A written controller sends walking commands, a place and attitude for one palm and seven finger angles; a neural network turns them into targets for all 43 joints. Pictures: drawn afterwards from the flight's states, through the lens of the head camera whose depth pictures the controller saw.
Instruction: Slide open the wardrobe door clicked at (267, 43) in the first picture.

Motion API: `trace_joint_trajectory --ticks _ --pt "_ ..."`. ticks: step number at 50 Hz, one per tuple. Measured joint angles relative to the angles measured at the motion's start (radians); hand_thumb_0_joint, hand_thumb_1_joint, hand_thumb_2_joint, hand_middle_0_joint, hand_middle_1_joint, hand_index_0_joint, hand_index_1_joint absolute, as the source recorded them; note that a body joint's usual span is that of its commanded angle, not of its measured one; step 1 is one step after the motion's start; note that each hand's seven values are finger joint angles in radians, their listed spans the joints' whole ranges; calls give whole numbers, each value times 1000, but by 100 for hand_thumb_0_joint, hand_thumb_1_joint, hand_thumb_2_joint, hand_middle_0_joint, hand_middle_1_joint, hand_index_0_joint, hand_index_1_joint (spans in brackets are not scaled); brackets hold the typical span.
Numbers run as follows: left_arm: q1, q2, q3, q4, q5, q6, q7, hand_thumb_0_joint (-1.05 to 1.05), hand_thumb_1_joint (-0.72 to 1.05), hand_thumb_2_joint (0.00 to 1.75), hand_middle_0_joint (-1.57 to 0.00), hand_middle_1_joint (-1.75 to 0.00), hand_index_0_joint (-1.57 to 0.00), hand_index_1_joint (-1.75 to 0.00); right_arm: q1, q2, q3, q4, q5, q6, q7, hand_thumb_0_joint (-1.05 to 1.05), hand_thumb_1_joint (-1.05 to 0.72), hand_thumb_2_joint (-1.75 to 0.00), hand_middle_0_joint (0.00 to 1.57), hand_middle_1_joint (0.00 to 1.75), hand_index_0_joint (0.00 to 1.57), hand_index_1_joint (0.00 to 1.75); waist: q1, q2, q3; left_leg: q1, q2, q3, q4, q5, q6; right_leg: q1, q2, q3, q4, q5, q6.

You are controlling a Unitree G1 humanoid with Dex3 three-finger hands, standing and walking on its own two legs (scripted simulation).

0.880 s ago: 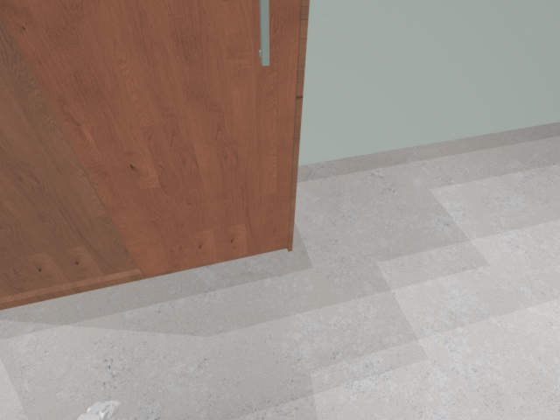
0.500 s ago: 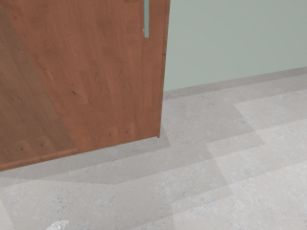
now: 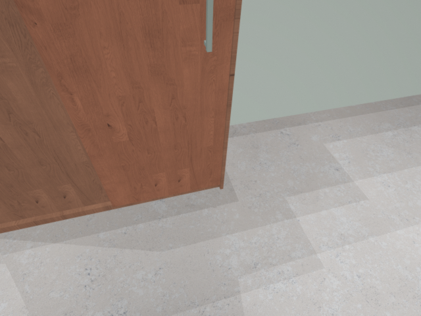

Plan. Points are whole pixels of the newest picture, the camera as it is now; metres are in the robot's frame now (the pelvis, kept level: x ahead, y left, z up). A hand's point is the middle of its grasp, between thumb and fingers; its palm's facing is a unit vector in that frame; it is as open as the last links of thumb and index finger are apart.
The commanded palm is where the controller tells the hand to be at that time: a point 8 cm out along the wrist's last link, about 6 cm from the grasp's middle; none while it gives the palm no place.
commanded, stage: look at it before walking up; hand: right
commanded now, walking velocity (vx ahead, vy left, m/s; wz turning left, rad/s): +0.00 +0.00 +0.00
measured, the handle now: (208, 5) +0.89 +0.07 +0.23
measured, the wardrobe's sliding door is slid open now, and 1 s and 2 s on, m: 0.00 0.00 0.00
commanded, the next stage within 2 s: turn to face it in 0.56 s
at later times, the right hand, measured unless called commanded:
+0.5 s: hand out of the picture +0.08 -0.25 -0.16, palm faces -0.02 +0.94 -0.33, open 7.4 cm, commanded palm none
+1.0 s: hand out of the picture +0.07 -0.22 -0.17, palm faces -0.11 +0.96 -0.27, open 7.4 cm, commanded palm none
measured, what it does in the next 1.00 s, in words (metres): stands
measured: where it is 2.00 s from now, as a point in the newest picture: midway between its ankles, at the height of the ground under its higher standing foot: outside the picture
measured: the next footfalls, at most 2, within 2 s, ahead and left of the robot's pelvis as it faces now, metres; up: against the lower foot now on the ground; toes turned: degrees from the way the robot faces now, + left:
left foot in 1.64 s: -0.05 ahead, +0.09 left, +0.00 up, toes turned +22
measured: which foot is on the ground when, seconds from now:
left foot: down 0.00-1.00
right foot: down 0.00-1.00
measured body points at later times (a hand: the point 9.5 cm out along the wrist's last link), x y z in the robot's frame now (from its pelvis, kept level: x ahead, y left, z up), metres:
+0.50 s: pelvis +0.00 +0.00 +0.00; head +0.00 +0.00 +0.45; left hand +0.08 +0.29 -0.13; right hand +0.08 -0.30 -0.13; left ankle +0.00 +0.11 -0.74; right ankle +0.00 -0.13 -0.74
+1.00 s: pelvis -0.01 -0.01 -0.01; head +0.01 +0.00 +0.44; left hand +0.04 +0.26 -0.15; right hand +0.07 -0.27 -0.15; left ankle +0.00 +0.11 -0.74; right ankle +0.00 -0.13 -0.74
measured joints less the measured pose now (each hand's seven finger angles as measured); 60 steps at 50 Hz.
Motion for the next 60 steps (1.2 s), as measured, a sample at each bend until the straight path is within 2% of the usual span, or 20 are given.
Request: trace_joint_trajectory --ticks 34,38,44,53,56,60 --pt "-12 -4 0 5 -3 -5 2 0 90 90 -20 -30 -20 -30 5 -3 -1 11 -2 0 0 1 -91 -90 21 30 21 30 -6 8 7 16 5 -5 -34 15 -9 13 5 -5 -26 10 -7" --pt "-17 -6 2 0 -1 -5 5 0 90 90 -20 -30 -20 -30 9 -3 -4 6 -2 5 0 1 -91 -90 21 30 21 30 -13 7 11 8 2 -16 -28 15 -9 11 2 -16 -20 6 -8" --pt "-14 -42 13 -43 0 9 20 0 90 90 -20 -30 -20 -30 38 25 -14 -22 -4 37 -9 1 -91 -90 20 30 20 30 -18 8 17 -49 -14 -61 51 -10 -10 -22 -13 -62 47 -33 -5" --pt "37 -111 30 -91 0 35 19 0 90 90 -20 -30 -20 -30 74 96 -20 -88 -12 58 4 1 -91 -90 20 30 20 30 -7 9 40 -153 -47 -111 195 -55 -2 -98 -42 -114 179 -95 1" --pt "54 -113 39 -97 -2 42 20 0 90 90 -20 -30 -20 -30 77 120 -20 -106 -15 55 3 1 -91 -90 20 30 21 30 3 -5 41 -179 -58 -112 214 -58 2 -137 -50 -107 233 -129 4" --pt "64 -113 49 -97 -6 46 24 0 90 90 -20 -30 -20 -30 72 143 -29 -127 -16 53 -8 1 -91 -90 21 30 21 30 -1 -4 49 -191 -63 -128 183 -25 -4 -188 -20 -62 355 -237 3"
